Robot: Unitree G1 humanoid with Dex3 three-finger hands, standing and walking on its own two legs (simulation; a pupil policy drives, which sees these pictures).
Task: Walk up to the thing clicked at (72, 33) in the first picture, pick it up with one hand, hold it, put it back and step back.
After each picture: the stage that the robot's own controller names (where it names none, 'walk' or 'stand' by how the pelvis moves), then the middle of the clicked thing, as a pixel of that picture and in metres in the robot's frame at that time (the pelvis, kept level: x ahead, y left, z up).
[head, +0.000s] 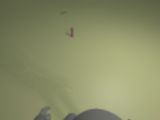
stand; (72, 32) +1.94 +0.50 -0.65
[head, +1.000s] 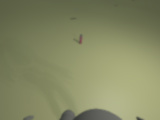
walk; (80, 39) +1.84 +0.21 -0.62
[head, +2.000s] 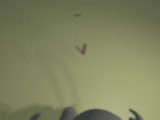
walk; (84, 49) +1.22 +0.09 -0.64
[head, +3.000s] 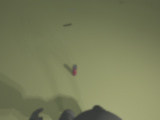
walk; (74, 70) +0.78 +0.16 -0.65
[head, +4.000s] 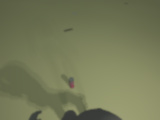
walk; (71, 83) +0.56 +0.20 -0.65
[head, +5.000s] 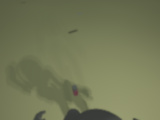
stand; (75, 90) +0.44 +0.19 -0.63
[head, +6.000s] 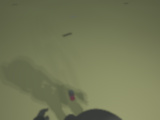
stand; (71, 95) +0.39 +0.20 -0.65
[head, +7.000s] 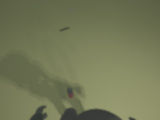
stand; (70, 93) +0.37 +0.20 -0.64
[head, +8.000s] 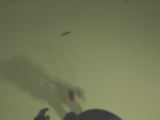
stand; (71, 96) +0.37 +0.20 -0.66
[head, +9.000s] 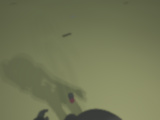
stand; (71, 98) +0.35 +0.20 -0.66
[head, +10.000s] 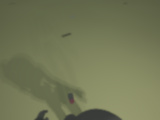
stand; (71, 98) +0.35 +0.20 -0.66
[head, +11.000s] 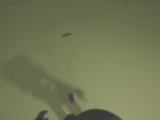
stand; (71, 98) +0.35 +0.19 -0.66
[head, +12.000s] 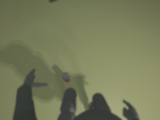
go down; (66, 78) +0.39 +0.21 -0.50
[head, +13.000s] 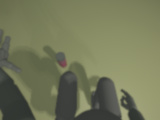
go down; (62, 61) +0.43 +0.25 -0.27
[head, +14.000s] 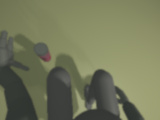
close in; (44, 54) +0.40 +0.29 -0.19
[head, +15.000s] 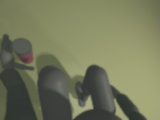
close; (25, 54) +0.39 +0.31 -0.15
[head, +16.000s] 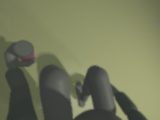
lift; (26, 54) +0.37 +0.31 -0.15
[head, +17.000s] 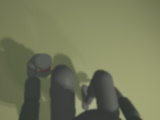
lift; (45, 66) +0.30 +0.27 -0.13
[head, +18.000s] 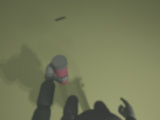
lift; (61, 72) +0.31 +0.18 +0.05
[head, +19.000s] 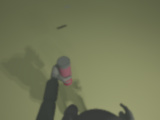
hold; (65, 73) +0.33 +0.16 +0.03
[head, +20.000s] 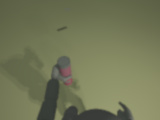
hold; (66, 72) +0.33 +0.16 +0.03
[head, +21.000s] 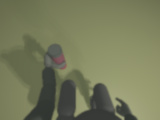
crouch; (59, 59) +0.41 +0.21 -0.05
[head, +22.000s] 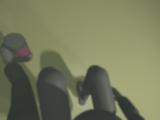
lower; (22, 50) +0.40 +0.32 -0.17
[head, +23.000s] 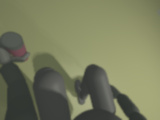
lower; (18, 50) +0.41 +0.32 -0.15
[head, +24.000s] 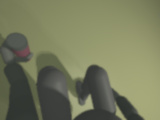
lower; (22, 50) +0.40 +0.32 -0.16
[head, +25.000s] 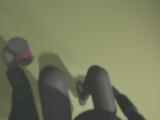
lower; (23, 54) +0.38 +0.32 -0.16
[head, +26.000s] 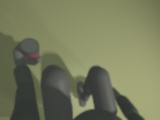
loosen; (32, 54) +0.38 +0.29 -0.16
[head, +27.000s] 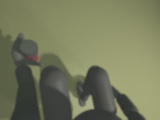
withdraw; (31, 54) +0.39 +0.30 -0.16
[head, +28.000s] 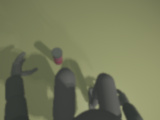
walk; (57, 57) +0.41 +0.26 -0.23
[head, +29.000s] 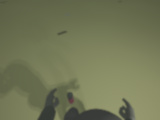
stand; (70, 98) +0.35 +0.18 -0.58
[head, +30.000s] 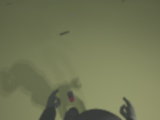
stand; (71, 96) +0.37 +0.20 -0.60
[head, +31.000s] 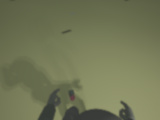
stand; (71, 95) +0.37 +0.19 -0.61
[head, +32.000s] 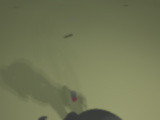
walk; (74, 96) +0.40 +0.18 -0.65
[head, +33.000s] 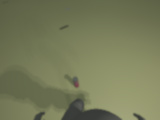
walk; (76, 82) +0.51 +0.22 -0.64
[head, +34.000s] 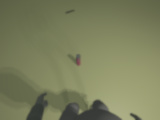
walk; (78, 60) +0.80 +0.19 -0.63
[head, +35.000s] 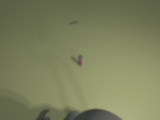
stand; (80, 60) +0.99 +0.19 -0.64
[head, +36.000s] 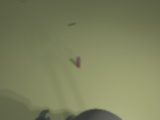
stand; (78, 62) +0.97 +0.21 -0.66
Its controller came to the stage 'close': yes
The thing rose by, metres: 0.67
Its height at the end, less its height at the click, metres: +0.00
